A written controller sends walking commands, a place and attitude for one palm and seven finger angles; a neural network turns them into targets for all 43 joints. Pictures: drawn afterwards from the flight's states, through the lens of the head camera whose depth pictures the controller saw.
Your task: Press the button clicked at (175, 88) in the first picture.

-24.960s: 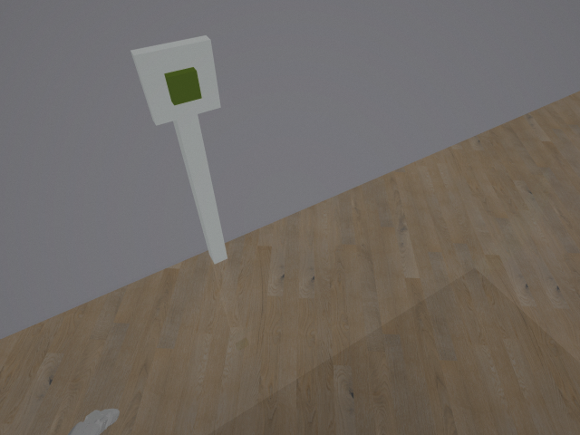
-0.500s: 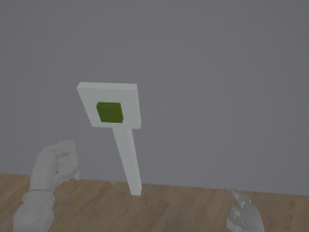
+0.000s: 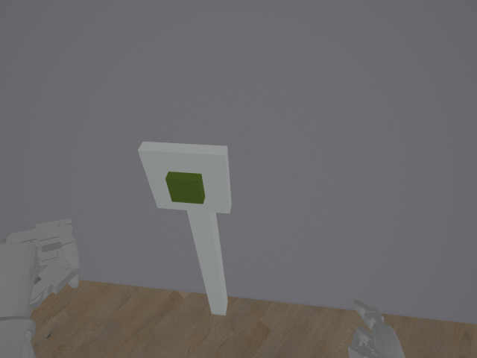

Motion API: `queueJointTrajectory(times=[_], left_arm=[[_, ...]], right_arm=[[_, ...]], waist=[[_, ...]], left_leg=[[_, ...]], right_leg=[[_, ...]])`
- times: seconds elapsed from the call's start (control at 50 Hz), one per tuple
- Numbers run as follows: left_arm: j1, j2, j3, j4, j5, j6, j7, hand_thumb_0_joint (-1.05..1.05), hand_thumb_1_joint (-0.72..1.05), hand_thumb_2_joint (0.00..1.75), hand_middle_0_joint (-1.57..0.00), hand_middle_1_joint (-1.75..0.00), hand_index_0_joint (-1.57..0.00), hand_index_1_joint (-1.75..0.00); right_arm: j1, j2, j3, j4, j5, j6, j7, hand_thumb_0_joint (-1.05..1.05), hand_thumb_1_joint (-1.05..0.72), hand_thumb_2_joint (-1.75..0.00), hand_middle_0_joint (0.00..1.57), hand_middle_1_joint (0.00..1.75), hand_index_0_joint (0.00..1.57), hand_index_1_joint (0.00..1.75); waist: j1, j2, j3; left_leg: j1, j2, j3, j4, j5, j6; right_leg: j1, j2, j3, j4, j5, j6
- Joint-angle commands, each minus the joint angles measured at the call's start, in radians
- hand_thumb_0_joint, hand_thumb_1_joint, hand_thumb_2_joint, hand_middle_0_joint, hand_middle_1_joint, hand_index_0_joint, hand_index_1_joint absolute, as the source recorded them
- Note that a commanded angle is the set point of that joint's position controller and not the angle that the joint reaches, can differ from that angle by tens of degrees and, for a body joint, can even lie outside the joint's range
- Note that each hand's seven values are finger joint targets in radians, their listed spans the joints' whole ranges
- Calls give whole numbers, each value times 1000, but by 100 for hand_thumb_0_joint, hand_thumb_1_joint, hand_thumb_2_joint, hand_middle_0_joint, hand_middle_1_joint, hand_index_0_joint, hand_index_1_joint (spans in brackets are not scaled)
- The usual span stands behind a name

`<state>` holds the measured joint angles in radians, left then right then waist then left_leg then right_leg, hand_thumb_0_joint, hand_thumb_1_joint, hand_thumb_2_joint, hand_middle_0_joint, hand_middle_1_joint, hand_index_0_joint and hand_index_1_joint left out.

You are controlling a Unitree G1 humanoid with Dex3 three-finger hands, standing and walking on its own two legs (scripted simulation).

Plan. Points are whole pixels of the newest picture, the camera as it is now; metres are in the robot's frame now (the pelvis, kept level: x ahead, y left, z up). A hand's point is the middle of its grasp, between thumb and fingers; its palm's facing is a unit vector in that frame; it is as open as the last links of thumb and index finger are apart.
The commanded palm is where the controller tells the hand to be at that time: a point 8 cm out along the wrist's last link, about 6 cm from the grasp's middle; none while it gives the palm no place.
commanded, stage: draw the hand back to the body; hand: left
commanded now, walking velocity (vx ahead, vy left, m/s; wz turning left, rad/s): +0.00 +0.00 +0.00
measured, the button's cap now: (186, 187) +0.44 +0.17 +0.03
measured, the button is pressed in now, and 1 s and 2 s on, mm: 0 0 0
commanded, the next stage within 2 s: step back with the hand held close in 0.30 s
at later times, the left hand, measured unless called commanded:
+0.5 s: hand (67, 269) +0.17 +0.23 +0.17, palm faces +0.40 -0.82 -0.42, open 3.1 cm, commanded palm +0.11 +0.27 +0.17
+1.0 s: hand (40, 303) +0.13 +0.25 +0.15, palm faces +0.30 -0.82 -0.48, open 3.1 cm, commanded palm +0.07 +0.29 +0.17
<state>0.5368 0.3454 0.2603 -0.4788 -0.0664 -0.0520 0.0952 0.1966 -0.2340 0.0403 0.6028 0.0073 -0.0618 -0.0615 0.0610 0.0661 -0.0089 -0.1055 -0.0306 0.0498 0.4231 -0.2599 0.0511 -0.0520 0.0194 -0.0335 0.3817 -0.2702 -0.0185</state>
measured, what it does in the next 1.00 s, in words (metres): shifts its weight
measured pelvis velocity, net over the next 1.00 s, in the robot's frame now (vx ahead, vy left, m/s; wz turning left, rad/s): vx -0.06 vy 0.02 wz -0.03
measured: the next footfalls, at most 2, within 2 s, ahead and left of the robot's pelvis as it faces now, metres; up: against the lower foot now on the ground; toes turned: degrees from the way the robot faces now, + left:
left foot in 1.86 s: -0.21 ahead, +0.13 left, +0.00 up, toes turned -1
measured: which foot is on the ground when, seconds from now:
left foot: down 0.00-1.00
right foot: down 0.00-1.00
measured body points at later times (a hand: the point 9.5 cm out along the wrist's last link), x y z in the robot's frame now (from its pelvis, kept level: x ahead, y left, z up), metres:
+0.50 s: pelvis -0.02 -0.01 +0.00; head -0.03 -0.03 +0.45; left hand +0.14 +0.27 +0.19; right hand +0.17 -0.23 -0.08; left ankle -0.01 +0.08 -0.74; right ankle -0.04 -0.11 -0.74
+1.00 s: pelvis -0.06 +0.02 -0.01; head -0.05 +0.02 +0.44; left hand +0.11 +0.29 +0.18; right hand +0.12 -0.23 -0.08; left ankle -0.02 +0.08 -0.74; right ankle -0.04 -0.11 -0.74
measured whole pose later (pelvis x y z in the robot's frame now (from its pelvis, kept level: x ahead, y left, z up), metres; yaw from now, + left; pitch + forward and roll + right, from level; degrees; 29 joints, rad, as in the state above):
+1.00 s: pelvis -0.06 +0.02 -0.01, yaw -2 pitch +1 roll -1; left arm 0.63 0.40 0.36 -0.56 -0.04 -0.17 0.12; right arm 0.17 -0.23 -0.01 0.53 0.02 0.02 -0.07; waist 0.00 0.02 0.01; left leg -0.32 -0.03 0.08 0.49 -0.19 0.08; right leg -0.29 0.02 -0.01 0.46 -0.19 0.00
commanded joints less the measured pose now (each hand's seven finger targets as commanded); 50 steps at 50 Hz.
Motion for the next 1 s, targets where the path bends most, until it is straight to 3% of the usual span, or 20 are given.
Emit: queueJointTrajectory(times=[0.0, 0.08, 0.12, 0.26, 0.3, 0.34, 0.4, 0.42, 0.44, 0.46, 0.5, 0.54, 0.62, 0.68, 0.74, 0.84, 0.98], left_arm=[[-53, 169, 147, -258, -7, -77, 25, 0, 90, 90, -130, -150, -130, -150], [-50, 117, 103, -194, -4, -73, 17, 0, 90, 90, -130, -150, -130, -150], [-55, 122, 106, -177, -2, -73, 18, 0, 90, 90, -130, -150, -130, -150], [-81, 163, 135, -242, -2, -90, 29, 0, 90, 90, -130, -150, -130, -150], [-74, 157, 133, -235, -3, -89, 30, 0, 90, 90, -130, -150, -130, -150], [-65, 154, 133, -219, -6, -89, 29, 0, 90, 90, -130, -150, -130, -150], [-98, 137, 117, -172, -4, -88, 26, 0, 90, 90, -130, -150, -130, -150], [-262, 298, 283, -239, 0, -138, 37, 0, 90, 90, -130, -150, -130, -150], [-139, 209, 222, -172, 1, -144, 28, 0, 90, 90, -130, -150, -130, -150], [-60, 160, 178, -134, 5, -139, 23, 0, 90, 90, -130, -150, -130, -150], [-10, 126, 136, -143, 11, -140, 18, 0, 90, 90, -130, -150, -130, -150], [32, 139, 146, -182, 12, -150, 20, 0, 90, 90, -130, -150, -130, -150], [73, 202, 204, -268, 9, -156, 32, 0, 90, 90, -130, -150, -130, -150], [106, 224, 238, -294, 4, -160, 40, 0, 90, 90, -130, -150, -130, -150], [125, 223, 244, -291, -1, -159, 44, 0, 90, 90, -130, -150, -130, -150], [129, 196, 215, -272, 6, -163, 43, 0, 90, 90, -130, -150, -130, -150], [80, 187, 204, -278, 30, -188, 54, 0, 90, 90, -130, -150, -130, -150]], right_arm=[[-135, -98, -42, -171, -1, -68, -4, 0, -90, -90, 20, 30, 20, 30], [-128, -105, -48, -158, -2, -62, -4, 0, -90, -90, 20, 30, 20, 30], [-132, -108, -51, -156, -5, -60, -8, 0, -90, -90, 20, 30, 20, 30], [-143, -99, -44, -161, -9, -76, -21, 0, -90, -90, 20, 30, 20, 30], [-147, -95, -43, -156, -8, -81, -21, 0, -90, -90, 20, 30, 20, 30], [-147, -96, -45, -153, -9, -83, -22, 0, -90, -90, 20, 30, 20, 30], [-145, -97, -45, -141, -10, -80, -21, 0, -90, -90, 20, 30, 20, 30], [-120, -101, -36, -197, 7, -58, -17, 0, -90, -90, 20, 30, 20, 30], [-128, -97, -53, -165, -2, -47, -16, 0, -90, -90, 20, 30, 20, 30], [-130, -100, -55, -161, -7, -35, -11, 0, -90, -90, 20, 30, 20, 30], [-125, -108, -62, -172, -7, -15, -4, 0, -90, -90, 20, 30, 20, 30], [-122, -116, -69, -180, -8, -3, -4, 0, -90, -90, 20, 30, 20, 30], [-127, -115, -82, -207, -2, 21, -11, 0, -90, -90, 20, 30, 20, 30], [-127, -105, -86, -226, 3, 35, -16, 0, -90, -90, 20, 30, 20, 30], [-127, -107, -89, -230, 6, 43, -19, 0, -90, -90, 20, 30, 20, 30], [-119, -117, -94, -230, 5, 36, -18, 0, -90, -90, 20, 30, 20, 30], [-106, -129, -93, -239, 3, 14, -16, 0, -90, -90, 20, 30, 20, 30]], waist=[[7, 4, -52], [-5, -18, 6], [-3, -48, 12], [9, 11, -43], [9, 23, -27], [7, -19, -6], [-1, -31, 26], [-38, -4, 134], [-38, -67, 89], [-41, -88, 67], [-48, -86, 12], [-48, -34, -71], [-45, -39, -183], [-44, -56, -206], [-45, -32, -190], [-51, -10, -131], [-64, -52, -44]], left_leg=[[56, 68, -84, -42, 333, -35], [45, 67, -81, -58, 265, -28], [39, 64, -78, -61, 229, -22], [50, 51, -74, -54, 213, -17], [50, 51, -71, -55, 207, -18], [45, 50, -69, -55, 201, -15], [40, 48, -66, -63, 174, -13], [-40, 58, -101, -53, 75, 0], [-43, 62, -109, -9, 69, 7], [-22, 64, -104, 4, 91, 10], [-12, 69, -91, 9, 126, 6], [-4, 80, -86, -5, 217, 7], [1, 98, -88, 4, 389, 7], [-32, 107, -93, 16, 442, 4], [-60, 115, -104, 14, 453, 3], [-139, 136, -131, -32, 320, 13], [-359, 134, -172, -88, -168, 38]], right_leg=[[-50, -17, 30, -51, 261, -11], [-82, -16, 31, -67, 214, -10], [-85, -14, 34, -82, 191, -9], [-53, -24, 51, -87, 196, -13], [-61, -23, 53, -94, 192, -12], [-69, -23, 58, -110, 186, -12], [-88, -22, 56, -119, 153, -9], [-194, -65, 163, -177, 133, -1], [-220, -95, 187, -190, 113, 1], [-227, -105, 187, -192, 124, 1], [-216, -111, 163, -168, 152, 10], [-161, -105, 133, -107, 272, 19], [-98, -92, 100, -13, 438, 28], [-79, -86, 99, 31, 488, 22], [-94, -79, 101, 54, 474, 19], [-127, -57, 104, 64, 325, 22], [-120, -63, 160, 28, 52, 8]])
